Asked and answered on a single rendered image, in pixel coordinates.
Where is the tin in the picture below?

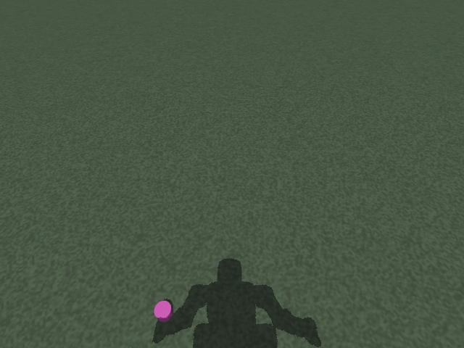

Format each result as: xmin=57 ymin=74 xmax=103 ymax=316
xmin=154 ymin=301 xmax=173 ymax=322

